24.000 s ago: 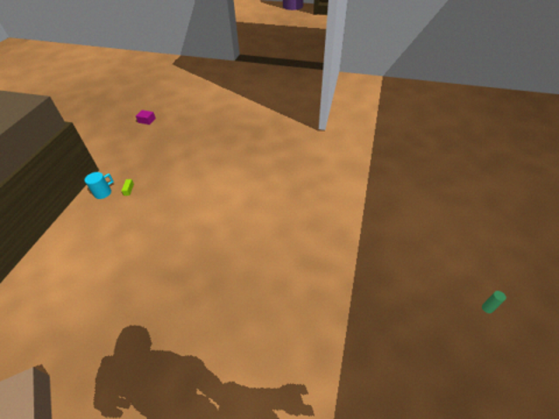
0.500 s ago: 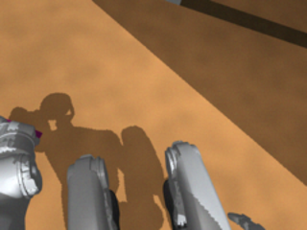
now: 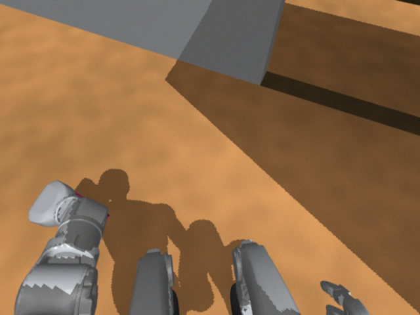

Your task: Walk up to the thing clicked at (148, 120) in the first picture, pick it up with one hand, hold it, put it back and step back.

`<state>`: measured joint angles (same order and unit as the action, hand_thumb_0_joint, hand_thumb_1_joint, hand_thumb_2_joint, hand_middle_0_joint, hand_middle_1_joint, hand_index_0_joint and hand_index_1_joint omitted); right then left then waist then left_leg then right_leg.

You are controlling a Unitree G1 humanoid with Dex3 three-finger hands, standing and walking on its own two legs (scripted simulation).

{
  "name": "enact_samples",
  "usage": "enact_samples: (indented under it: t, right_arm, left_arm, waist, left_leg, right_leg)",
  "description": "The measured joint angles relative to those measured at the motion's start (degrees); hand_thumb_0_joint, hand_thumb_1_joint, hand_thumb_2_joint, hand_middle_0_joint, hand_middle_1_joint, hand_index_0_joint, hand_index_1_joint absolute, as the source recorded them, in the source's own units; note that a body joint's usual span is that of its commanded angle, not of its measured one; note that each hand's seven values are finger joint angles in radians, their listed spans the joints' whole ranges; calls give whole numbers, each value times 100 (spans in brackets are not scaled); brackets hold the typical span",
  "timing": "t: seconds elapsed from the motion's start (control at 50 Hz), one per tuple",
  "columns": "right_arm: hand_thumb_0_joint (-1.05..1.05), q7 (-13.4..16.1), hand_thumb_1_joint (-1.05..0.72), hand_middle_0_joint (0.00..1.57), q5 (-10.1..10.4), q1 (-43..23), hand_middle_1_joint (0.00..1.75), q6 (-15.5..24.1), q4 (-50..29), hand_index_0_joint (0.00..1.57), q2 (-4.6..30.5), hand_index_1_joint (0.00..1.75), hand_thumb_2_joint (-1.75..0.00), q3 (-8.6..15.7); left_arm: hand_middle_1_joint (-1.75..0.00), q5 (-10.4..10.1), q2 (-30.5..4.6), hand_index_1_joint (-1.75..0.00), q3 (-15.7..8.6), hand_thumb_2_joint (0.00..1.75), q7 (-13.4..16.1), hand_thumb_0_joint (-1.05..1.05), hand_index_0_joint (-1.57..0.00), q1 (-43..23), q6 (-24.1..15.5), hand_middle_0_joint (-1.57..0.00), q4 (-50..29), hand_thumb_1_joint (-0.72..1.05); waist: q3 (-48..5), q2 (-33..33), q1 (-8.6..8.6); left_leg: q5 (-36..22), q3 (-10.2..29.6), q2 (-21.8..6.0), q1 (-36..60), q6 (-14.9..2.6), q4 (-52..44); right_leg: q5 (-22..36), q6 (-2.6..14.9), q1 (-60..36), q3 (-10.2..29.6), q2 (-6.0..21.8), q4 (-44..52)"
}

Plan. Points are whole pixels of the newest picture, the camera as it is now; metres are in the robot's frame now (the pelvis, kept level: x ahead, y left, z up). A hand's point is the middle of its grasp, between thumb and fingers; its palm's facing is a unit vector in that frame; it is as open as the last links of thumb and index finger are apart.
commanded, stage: lift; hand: left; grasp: from above
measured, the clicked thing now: (80, 216) +0.37 +0.28 -0.13
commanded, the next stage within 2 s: hold in 0.70 s
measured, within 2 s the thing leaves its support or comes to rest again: neither
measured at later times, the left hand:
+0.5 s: hand (53, 177) +0.38 +0.25 +0.06, palm faces -0.16 -0.44 -0.88, open 10.9 cm
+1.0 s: hand (28, 167) +0.37 +0.25 +0.12, palm faces -0.18 -0.43 -0.88, open 11.0 cm
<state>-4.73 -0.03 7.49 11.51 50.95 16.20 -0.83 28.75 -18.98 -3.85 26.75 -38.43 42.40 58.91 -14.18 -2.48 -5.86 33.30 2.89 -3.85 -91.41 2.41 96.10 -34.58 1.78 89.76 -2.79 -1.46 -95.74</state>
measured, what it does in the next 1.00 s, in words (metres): rises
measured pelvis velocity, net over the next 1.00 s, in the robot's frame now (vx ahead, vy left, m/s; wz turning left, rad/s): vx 0.06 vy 0.01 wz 0.02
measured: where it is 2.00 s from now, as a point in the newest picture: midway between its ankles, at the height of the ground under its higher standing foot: outside the picture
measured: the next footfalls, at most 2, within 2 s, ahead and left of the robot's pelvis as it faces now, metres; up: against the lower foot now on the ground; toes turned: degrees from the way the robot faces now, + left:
none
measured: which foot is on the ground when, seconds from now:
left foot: down 0.00-1.00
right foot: down 0.00-1.00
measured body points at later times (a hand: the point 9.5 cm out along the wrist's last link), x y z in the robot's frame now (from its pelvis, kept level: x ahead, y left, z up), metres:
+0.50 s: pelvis +0.05 +0.00 +0.14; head +0.14 -0.01 +0.58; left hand +0.39 +0.26 +0.11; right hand +0.14 -0.26 +0.00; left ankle +0.08 +0.14 -0.51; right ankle +0.08 -0.10 -0.51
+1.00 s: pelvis +0.06 +0.01 +0.19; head +0.10 +0.00 +0.63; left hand +0.38 +0.26 +0.17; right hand +0.16 -0.25 +0.06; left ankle +0.08 +0.14 -0.51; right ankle +0.08 -0.10 -0.51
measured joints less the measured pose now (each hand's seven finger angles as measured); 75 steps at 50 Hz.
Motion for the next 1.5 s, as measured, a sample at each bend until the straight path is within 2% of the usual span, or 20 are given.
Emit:
enact_samples:
  t: [0.08, 0.24, 0.36, 0.54, 0.72, 0.92, 1.08, 1.26, 1.4, 1.5]
  right_arm:
    - [1, 69, -90, 20, 60, 68, 29, 9, 76, 20, -39, 30, -90, 21]
    - [1, 119, -90, 20, 88, 232, 29, 13, 118, 20, -84, 30, -90, 58]
    - [1, 51, -90, 20, 58, 292, 29, -73, 12, 20, -76, 30, -90, 127]
    - [1, -38, -90, 20, 57, 489, 29, -323, -37, 20, -126, 30, -90, 168]
    - [1, -19, -89, 20, 44, 560, 30, -297, 8, 20, -137, 30, -89, 109]
    - [1, -112, -90, 20, 15, 511, 30, -252, -7, 20, -51, 30, -90, 105]
    - [1, -139, -91, 20, 9, 411, 30, -322, -58, 20, -65, 30, -90, 83]
    - [1, -128, -91, 20, 34, 354, 29, -415, -85, 20, -56, 30, -90, 62]
    - [1, -162, -91, 20, 55, 289, 29, -414, -157, 20, -29, 30, -90, 73]
    - [1, -193, -91, 20, 61, 272, 29, -468, -185, 20, -3, 30, -90, 96]
  left_arm:
    - [-34, -55, 170, -42, 50, 44, 198, -3, -72, 18, 162, -60, 193, -10]
    - [-40, -427, 332, -49, -94, 54, 457, -6, -69, -284, 466, -58, 934, -14]
    - [-41, -381, 383, -51, -31, 57, 402, -6, -68, -410, 500, -56, 987, -14]
    - [-45, -311, 754, -53, 176, 56, 294, -6, -66, 80, 616, -55, 327, -13]
    - [-48, -249, 789, -56, 353, 56, 240, -5, -65, -53, 680, -53, 742, -13]
    - [-49, -236, 938, -56, 435, 57, 268, -6, -65, -33, 637, -54, 917, -13]
    - [-47, -159, 973, -54, 522, 55, 249, -5, -66, 172, 565, -55, 522, -13]
    - [-46, -310, 1017, -53, 575, 53, 231, -4, -66, 112, 782, -55, 478, -12]
    - [-46, -285, 1060, -53, 599, 54, 216, -5, -66, 2, 836, -54, 610, -12]
    - [-47, -332, 1105, -54, 582, 55, 196, -5, -66, 106, 856, -54, 415, -13]
  waist:
    - [-6, 40, 29]
    - [90, 67, 24]
    - [318, 28, 20]
    - [446, -3, 129]
    - [505, 35, 168]
    - [633, 65, 254]
    - [790, 110, 280]
    - [738, 55, 343]
    - [768, 48, 373]
    - [789, 71, 394]
  left_leg:
    - [-62, -30, -19, 842, 19, -667]
    - [-231, -19, -23, 2213, 50, -1794]
    - [-407, -44, -6, 2799, 45, -2414]
    - [-739, -187, 55, 3793, -5, -3458]
    - [-1015, -251, 72, 4719, -38, -4239]
    - [-1217, -317, 111, 5243, -84, -4734]
    - [-1293, -370, 133, 5575, -95, -4999]
    - [-1306, -392, 154, 5972, -96, -5269]
    - [-1332, -387, 161, 6130, -87, -5431]
    - [-1345, -383, 169, 6214, -78, -5527]
  right_leg:
    - [67, 14, -838, 8, -19, 669]
    - [229, 43, -2240, -36, -31, 1820]
    - [398, 28, -2832, -27, -19, 2438]
    - [712, -31, -3772, 88, 36, 3410]
    - [1005, -57, -4697, 134, 44, 4212]
    - [1217, -102, -5207, 190, 78, 4703]
    - [1287, -116, -5510, 237, 97, 4932]
    - [1281, -120, -5887, 253, 116, 5164]
    - [1288, -109, -6035, 246, 120, 5299]
    - [1287, -102, -6112, 240, 126, 5371]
